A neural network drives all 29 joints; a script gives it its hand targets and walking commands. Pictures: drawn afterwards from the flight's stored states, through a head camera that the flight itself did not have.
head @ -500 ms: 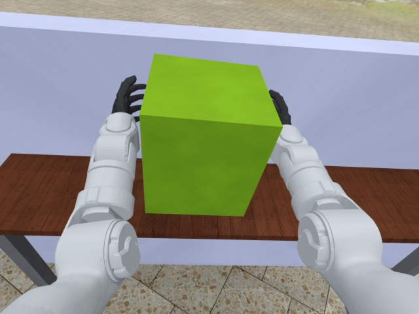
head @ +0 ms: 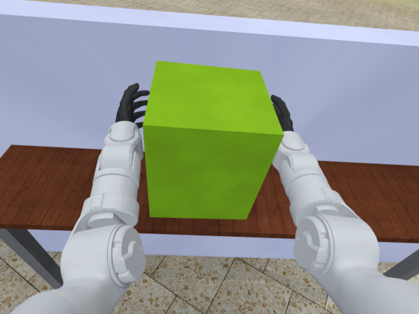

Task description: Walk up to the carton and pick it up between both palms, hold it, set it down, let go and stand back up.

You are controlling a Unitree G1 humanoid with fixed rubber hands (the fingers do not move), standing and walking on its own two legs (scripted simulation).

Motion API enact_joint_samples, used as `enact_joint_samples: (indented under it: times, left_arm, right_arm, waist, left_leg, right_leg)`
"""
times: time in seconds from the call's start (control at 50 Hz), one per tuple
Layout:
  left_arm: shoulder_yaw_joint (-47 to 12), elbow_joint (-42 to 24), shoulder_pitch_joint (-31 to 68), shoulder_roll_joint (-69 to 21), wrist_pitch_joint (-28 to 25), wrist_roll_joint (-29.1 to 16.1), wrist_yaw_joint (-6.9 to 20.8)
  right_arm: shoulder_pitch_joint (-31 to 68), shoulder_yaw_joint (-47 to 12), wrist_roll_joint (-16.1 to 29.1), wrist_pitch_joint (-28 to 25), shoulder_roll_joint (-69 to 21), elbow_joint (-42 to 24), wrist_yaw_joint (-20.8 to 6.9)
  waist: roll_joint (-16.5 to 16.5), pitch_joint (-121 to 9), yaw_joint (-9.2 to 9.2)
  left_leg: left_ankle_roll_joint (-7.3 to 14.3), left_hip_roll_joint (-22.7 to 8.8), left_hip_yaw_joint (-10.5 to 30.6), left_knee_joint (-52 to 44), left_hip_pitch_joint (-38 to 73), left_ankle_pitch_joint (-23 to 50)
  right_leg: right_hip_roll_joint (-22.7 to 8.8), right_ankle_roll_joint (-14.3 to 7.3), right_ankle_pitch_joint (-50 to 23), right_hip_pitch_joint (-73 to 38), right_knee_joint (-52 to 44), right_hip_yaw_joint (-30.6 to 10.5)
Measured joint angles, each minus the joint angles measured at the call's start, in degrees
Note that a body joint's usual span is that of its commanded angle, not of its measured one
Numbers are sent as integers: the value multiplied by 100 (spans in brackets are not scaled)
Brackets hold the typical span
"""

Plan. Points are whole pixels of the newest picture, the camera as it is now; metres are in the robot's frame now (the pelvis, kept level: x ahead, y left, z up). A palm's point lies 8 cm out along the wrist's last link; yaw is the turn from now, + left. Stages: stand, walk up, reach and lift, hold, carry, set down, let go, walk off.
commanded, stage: set down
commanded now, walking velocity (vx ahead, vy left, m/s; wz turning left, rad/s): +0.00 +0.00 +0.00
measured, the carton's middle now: (204, 144) +0.43 +0.03 +0.12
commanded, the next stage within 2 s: none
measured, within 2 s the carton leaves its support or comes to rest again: rests again in 1.02 s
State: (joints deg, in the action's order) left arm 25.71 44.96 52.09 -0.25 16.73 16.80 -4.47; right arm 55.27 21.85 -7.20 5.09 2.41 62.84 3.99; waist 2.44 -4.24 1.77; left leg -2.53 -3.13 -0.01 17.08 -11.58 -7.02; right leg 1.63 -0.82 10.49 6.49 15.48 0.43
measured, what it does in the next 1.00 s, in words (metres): stands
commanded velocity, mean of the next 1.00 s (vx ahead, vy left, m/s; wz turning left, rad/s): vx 0.00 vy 0.00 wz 0.00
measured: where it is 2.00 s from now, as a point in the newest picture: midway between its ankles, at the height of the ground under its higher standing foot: outside the picture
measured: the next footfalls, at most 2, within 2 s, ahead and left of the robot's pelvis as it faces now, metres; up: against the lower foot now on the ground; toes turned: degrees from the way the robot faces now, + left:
none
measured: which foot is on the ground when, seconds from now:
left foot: down 0.00-1.00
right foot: down 0.00-1.00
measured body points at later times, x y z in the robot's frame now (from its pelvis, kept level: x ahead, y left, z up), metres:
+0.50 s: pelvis +0.00 +0.00 +0.00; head +0.00 +0.02 +0.45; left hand +0.42 +0.18 +0.15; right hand +0.44 -0.13 +0.13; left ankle +0.02 +0.14 -0.75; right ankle -0.03 -0.11 -0.75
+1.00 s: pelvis +0.00 +0.01 +0.00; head +0.01 +0.02 +0.45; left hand +0.42 +0.18 +0.12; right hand +0.43 -0.12 +0.11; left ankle +0.02 +0.14 -0.75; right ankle -0.03 -0.11 -0.75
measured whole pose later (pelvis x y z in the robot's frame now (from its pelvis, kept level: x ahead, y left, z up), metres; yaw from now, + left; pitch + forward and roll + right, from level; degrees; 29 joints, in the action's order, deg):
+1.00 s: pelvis +0.00 +0.01 +0.00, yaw -1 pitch +5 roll +0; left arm 28.6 44.6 47.3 -5.0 9.0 21.3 -4.0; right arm 48.3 34.8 -20.8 -2.6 -1.6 57.2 -1.7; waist 2.1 -4.1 4.0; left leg -1.9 -2.8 -1.3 16.4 -15.3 -6.0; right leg 1.1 -0.3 9.9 11.4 16.4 -0.6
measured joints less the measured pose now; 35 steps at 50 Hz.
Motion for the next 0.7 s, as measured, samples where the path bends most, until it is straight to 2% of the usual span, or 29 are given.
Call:
enact_joint_samples:
  times: [0.3,0.7]
  left_arm:
    - [81,-59,-137,-219,-271,151,-22]
    - [283,-51,-341,-387,-556,369,71]
  right_arm:
    - [-293,509,-550,-290,-113,-262,-264]
    - [-542,1025,-1082,-550,-320,-462,-442]
  waist:
    - [-37,-30,130]
    - [3,20,178]
  left_leg:
    - [17,-5,-77,-30,-215,49]
    - [46,28,-114,-69,-243,90]
  right_leg:
    - [-2,14,-44,273,31,-72]
    - [-39,41,-44,352,83,-97]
